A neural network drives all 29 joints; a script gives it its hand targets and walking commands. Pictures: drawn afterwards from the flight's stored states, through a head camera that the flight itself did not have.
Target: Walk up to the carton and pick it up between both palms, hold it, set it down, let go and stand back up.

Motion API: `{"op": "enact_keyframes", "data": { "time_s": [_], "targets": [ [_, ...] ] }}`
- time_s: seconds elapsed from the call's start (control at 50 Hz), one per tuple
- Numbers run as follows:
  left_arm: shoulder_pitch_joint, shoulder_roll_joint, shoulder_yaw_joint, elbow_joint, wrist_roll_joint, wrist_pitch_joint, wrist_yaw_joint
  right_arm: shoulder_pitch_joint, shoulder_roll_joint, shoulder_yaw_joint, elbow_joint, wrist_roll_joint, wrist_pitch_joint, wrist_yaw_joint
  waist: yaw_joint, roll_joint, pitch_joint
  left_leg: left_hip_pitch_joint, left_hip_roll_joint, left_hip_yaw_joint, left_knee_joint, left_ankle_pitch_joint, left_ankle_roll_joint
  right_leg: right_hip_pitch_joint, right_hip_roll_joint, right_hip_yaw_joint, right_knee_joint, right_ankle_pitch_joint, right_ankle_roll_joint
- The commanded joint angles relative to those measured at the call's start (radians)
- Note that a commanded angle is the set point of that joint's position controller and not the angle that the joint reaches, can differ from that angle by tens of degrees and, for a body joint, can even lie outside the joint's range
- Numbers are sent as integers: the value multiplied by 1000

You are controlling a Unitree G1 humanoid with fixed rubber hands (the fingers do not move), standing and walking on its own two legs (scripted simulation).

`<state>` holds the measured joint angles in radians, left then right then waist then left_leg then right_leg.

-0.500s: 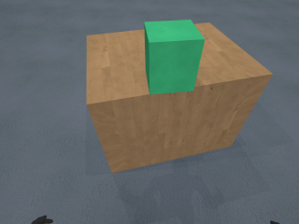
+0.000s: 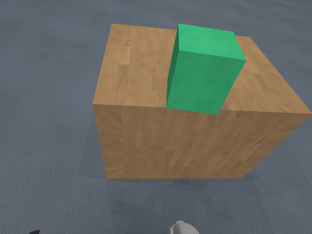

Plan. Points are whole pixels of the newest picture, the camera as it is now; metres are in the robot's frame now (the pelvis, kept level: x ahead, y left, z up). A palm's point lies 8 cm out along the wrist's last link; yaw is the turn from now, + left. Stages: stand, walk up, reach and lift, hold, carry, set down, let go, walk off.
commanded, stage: walk up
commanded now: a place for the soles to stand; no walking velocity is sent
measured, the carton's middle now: (198, 70) +0.69 -0.17 +0.06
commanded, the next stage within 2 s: none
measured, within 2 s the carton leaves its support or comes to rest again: neither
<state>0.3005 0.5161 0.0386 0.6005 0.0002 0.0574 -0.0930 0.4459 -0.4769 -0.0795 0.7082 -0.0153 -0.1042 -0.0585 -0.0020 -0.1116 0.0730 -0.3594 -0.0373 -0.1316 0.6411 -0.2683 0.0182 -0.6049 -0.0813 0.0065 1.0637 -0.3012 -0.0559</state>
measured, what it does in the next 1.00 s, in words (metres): walks ahead: right foot, then left foot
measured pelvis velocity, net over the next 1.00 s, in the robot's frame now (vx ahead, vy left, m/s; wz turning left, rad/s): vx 0.13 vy -0.08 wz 0.07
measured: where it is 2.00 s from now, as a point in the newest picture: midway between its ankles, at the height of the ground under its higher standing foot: outside the picture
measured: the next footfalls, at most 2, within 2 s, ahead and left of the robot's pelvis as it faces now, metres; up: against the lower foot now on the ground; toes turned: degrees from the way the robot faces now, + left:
right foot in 0.12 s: +0.13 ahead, -0.19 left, +0.00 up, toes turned -2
left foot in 0.78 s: +0.22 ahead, +0.03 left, +0.00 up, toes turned +1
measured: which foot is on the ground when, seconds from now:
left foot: down 0.00-0.12, up 0.14-0.76, down 0.78-1.00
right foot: up 0.00-0.10, down 0.12-0.78, up 0.80-1.00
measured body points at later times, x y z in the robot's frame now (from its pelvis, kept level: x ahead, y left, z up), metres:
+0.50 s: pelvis +0.06 -0.12 +0.02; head +0.06 -0.15 +0.47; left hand +0.16 +0.21 -0.03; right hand +0.15 -0.47 -0.07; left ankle +0.09 +0.05 -0.64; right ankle +0.09 -0.19 -0.72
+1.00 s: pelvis +0.13 -0.08 +0.00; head +0.15 -0.04 +0.45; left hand +0.19 +0.26 -0.11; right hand +0.27 -0.41 -0.06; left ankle +0.21 +0.03 -0.72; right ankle +0.14 -0.21 -0.69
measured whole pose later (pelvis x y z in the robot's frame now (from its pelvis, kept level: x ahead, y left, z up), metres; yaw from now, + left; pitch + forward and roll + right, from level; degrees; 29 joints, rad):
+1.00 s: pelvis +0.13 -0.08 +0.00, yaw +4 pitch -3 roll -1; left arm 0.33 0.46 0.06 0.63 0.00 0.05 -0.03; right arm 0.30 -0.44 -0.07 0.72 -0.02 -0.08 -0.04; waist 0.04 -0.05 0.10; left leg -0.38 -0.03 -0.05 0.64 -0.20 0.04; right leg -0.35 -0.02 -0.01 0.92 -0.48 -0.04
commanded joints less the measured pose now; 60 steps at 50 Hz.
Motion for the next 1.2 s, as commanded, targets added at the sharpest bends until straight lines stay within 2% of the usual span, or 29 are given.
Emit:
{"op": "enact_keyframes", "data": {
  "time_s": [0.0, 0.02, 0.04, 0.06, 0.08, 0.1, 0.12, 0.14, 0.18, 0.2, 0.22, 0.36, 0.46, 0.5, 0.6, 0.66, 0.72, 0.76, 0.78, 0.8, 0.84, 0.9, 0.94, 1.02, 1.06, 1.1, 1.12, 1.14, 1.18],
  "targets": [
    [-33, 171, 118, -38, 62, -18, -13, -13, -318, -112, -61, -13, -12, -18, 4, 270, -51, 59, 285, -305, -192, -390, 204, -16, -53, 106, -148, -121, 32],
    [-35, 158, 118, -28, 58, -24, -16, -18, -320, -99, -58, -22, -8, -15, -1, 254, -46, -10, 265, -291, -180, -375, 215, 50, -26, 70, -225, -178, 23],
    [43, 166, 127, -15, 56, -28, -10, -71, -327, -106, -62, -23, -6, -12, 44, 318, -57, -53, 262, -262, -145, -361, 185, 169, -43, 73, -320, -170, 0],
    [170, 158, 128, 44, 58, -36, -8, -146, -303, -97, -71, -21, 1, -12, 127, 277, -99, -204, 227, -195, -66, -373, 154, 403, -26, 26, -406, -57, -22],
    [270, 180, 155, 87, 66, -45, 2, -102, -236, -73, -39, -43, 12, -13, 153, 101, -120, -332, 134, -106, 146, -421, 123, 594, 45, 20, -431, -146, 0],
    [319, 242, 156, 76, 75, -55, 15, -95, -134, -37, -48, -21, 20, -15, 219, -142, -50, -471, -56, -24, 421, -390, 37, 534, -65, 288, -628, -430, 21],
    [191, 275, 144, 35, 73, -58, 28, -90, -101, -21, -47, -12, 23, -21, 138, -198, 74, -545, -106, 32, 607, -336, 5, 341, -236, 612, -870, -713, -7],
    [21, 325, 145, -9, 51, -67, 30, -59, -200, -53, -27, -1, 26, -22, 61, -140, 109, -489, -76, -11, 665, -270, 0, 225, -318, 765, -1053, -937, -19],
    [-51, 258, 130, -10, 52, -68, 27, -41, -265, -74, 29, 6, 32, -6, 20, -54, 167, -363, -24, 36, 620, -136, -22, 170, -200, 496, -968, -745, -26],
    [-39, 231, 135, 8, 43, -74, 31, 35, -243, -73, 56, 10, 38, 11, -7, -64, 105, -258, 7, 74, 602, -54, -24, 184, -143, 382, -929, -603, 35],
    [-29, 192, 120, 11, 34, -80, 34, 41, -211, -65, 60, 12, 39, 16, -1, -113, 121, -231, 25, 89, 571, 6, -36, 175, -91, 280, -909, -473, 28],
    [178, 171, 133, 30, 4, -103, 50, -72, -169, -46, -19, 11, 30, 52, 119, -10, -33, -331, 11, 46, 344, -7, -39, 667, -127, 256, -803, -237, -67],
    [130, 154, 115, 20, 9, -98, 49, -64, -143, -38, -20, 16, 31, 49, 94, -59, 69, -293, 14, 48, 278, 18, -29, 554, -124, 194, -857, -171, -26],
    [124, 138, 111, 24, 7, -92, 54, -54, -150, -40, -13, 15, 34, 44, 81, -85, 110, -289, 16, 83, 270, 42, -15, 511, -115, 152, -836, 25, 2],
    [119, 125, 97, 4, 18, -80, 49, -90, -106, -34, -43, 5, 29, 42, 85, -75, 107, -162, 48, 156, 144, 34, -14, 424, -104, 86, -750, 121, -111],
    [121, 111, 78, 1, 10, -71, 58, -96, -82, -24, -55, 9, 12, 32, 87, -49, -37, -52, 4, 198, -5, 89, 5, 510, -101, 53, -547, 556, -127],
    [65, 82, 64, 9, -11, -67, 74, -3, -113, -39, -4, -11, 4, 16, 2, 47, -119, 221, 13, 147, -227, 273, 40, 434, -59, 6, -308, 474, -53],
    [91, 13, 41, -4, -11, -57, 82, 24, -182, -54, -29, -20, -1, 3, -10, 249, -156, 377, 369, -392, -224, 285, 118, 102, 90, 28, -127, -281, 30],
    [103, 45, 53, 27, 4, -29, 86, -4, -210, -45, -23, -4, 2, -6, 14, 158, -56, 177, 384, -429, -255, 141, 173, 119, 80, 98, -52, -326, 29],
    [118, 77, 71, 20, 13, -14, 84, -34, -271, -66, -36, 2, 11, -6, -2, 218, -51, 73, 395, -456, -314, -116, 229, 129, 56, 115, -9, -325, 7],
    [122, 91, 82, 46, 14, -14, 76, -143, -233, -64, -65, -15, 19, -1, 29, 240, 9, -11, 310, -407, -372, -380, 201, 118, 36, 86, -36, -251, 8],
    [165, 80, 81, 103, 12, -15, 61, -165, -170, -43, -42, -7, 19, 11, 32, 218, -17, -31, 226, -220, -356, -313, 137, 193, 42, 9, -128, -171, 18],
    [166, 85, 83, 96, 14, -13, 63, -184, -183, -49, -40, -7, 27, 19, 31, 305, -26, -34, 215, -205, -336, -359, 126, 225, 44, 6, -158, -161, 25],
    [96, 87, 77, 113, 16, -33, 73, -196, -178, -53, -37, -19, 48, 27, -5, 306, -23, -66, 219, -230, -274, -303, 179, 257, 48, -20, -301, -234, 30],
    [146, 82, 79, 145, 22, -44, 81, -228, -195, -50, -35, -12, 70, 32, 25, 321, -44, -137, 199, -176, -207, -310, 137, 415, 61, -72, -460, -101, 12],
    [151, 112, 85, 157, 36, -73, 86, -240, -122, -25, -28, -11, 87, 40, 34, 144, -36, -160, 117, -99, -31, -345, 82, 414, 15, 66, -658, -214, 9],
    [102, 171, 90, 132, 57, -86, 90, -216, -78, -15, -43, -5, 87, 41, 30, -49, 14, -241, 25, -30, 101, -334, 31, 321, -152, 373, -795, -449, -40],
    [-35, 208, 83, 87, 55, -97, 94, -239, -81, -14, -9, -9, 92, 40, 11, -20, 68, -163, -23, 45, 262, -229, 15, 155, -273, 504, -876, -572, -92],
    [-101, 188, 66, 93, 40, -103, 97, -245, -130, -31, 7, 2, 82, 49, -19, 14, 123, -52, 15, 51, 224, -167, 11, 92, -230, 368, -805, -292, -123]
  ]
}}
